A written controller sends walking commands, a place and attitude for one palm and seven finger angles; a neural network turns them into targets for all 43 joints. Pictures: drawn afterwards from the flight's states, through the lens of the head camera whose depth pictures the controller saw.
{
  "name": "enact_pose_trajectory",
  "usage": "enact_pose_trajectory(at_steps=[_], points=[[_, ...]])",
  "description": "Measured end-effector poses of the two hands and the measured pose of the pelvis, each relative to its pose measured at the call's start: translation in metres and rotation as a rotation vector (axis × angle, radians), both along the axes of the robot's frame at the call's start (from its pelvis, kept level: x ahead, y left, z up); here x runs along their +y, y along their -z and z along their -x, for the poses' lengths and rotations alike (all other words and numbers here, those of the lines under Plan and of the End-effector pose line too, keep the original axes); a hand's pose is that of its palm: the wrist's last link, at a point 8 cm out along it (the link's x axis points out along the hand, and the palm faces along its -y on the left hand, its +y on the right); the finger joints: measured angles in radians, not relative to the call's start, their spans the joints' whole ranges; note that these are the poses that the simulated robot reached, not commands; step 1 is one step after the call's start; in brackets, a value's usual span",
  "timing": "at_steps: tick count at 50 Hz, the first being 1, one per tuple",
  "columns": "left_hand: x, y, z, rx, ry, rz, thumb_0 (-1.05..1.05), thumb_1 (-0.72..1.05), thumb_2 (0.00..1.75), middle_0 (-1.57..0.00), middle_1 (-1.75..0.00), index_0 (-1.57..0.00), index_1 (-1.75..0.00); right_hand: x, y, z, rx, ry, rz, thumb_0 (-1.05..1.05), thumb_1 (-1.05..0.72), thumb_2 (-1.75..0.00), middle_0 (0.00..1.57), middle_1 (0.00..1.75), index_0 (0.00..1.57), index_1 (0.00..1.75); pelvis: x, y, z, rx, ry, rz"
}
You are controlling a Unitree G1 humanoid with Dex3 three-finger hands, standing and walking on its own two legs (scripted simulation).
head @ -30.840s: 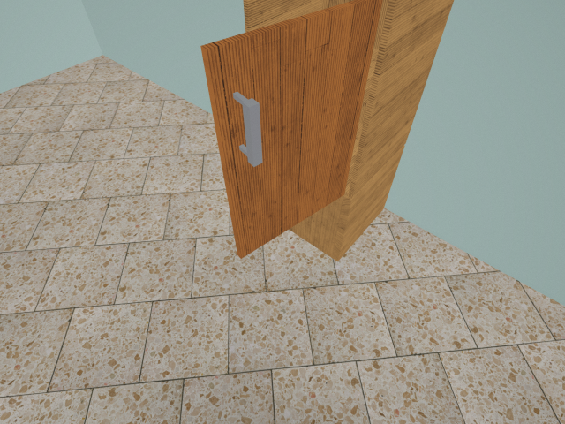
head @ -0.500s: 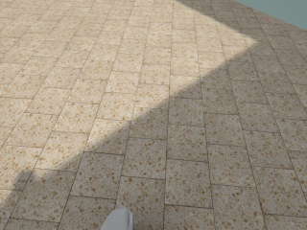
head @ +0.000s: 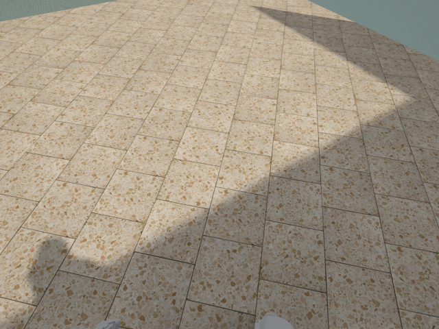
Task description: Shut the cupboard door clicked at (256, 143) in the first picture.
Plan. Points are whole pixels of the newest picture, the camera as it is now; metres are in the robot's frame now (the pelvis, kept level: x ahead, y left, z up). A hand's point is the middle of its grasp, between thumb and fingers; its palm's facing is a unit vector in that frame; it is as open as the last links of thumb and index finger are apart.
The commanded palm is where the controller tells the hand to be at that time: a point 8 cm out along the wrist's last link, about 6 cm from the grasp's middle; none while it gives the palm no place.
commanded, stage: turn to face it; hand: left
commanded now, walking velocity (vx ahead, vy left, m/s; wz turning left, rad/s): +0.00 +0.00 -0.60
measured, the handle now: out of the picture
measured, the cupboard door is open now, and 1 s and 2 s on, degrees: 48 48 48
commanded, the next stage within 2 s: none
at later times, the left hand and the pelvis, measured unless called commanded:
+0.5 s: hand (144, 295) +0.22 +0.18 -0.19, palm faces -0.21 -0.96 -0.20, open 7.4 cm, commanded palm none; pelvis +0.10 +0.01 -0.01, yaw -16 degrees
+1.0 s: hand (186, 244) +0.33 +0.10 -0.16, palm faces -0.55 -0.79 -0.26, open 7.4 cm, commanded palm none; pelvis +0.14 -0.02 -0.01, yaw -34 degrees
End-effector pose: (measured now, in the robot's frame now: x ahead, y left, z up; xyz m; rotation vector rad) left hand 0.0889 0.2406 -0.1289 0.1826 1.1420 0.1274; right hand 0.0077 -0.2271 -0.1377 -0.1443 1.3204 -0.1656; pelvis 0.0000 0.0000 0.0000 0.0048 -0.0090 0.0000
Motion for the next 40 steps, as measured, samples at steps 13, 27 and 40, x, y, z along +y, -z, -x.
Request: enact_pose_trajectory(at_steps=[13,27,40], points=[[-0.049,0.014,-0.072,0.110,0.097,-0.011,0.00,0.94,0.90,-0.20,-0.30,-0.20,-0.30,-0.030,0.017,-0.040,0.069,0.169,-0.006,0.01,-0.91,-0.90,0.20,0.29,0.20,0.30,-0.026,0.008,-0.068,0.017,0.145,0.006],[-0.007,0.023,-0.151,0.120,0.227,-0.007,0.01,0.91,0.90,-0.20,-0.30,-0.20,-0.29,-0.022,-0.012,-0.120,-0.172,0.215,0.108,0.00,-0.91,-0.90,0.20,0.29,0.20,0.30,0.008,0.011,-0.109,0.022,0.311,0.021],[-0.059,-0.001,-0.252,0.003,0.483,-0.061,0.01,0.91,0.90,-0.20,-0.30,-0.19,-0.29,-0.037,0.005,-0.056,-0.078,0.432,0.079,0.00,-0.90,-0.90,0.20,0.30,0.21,0.30,-0.011,0.013,-0.127,0.027,0.489,0.024]])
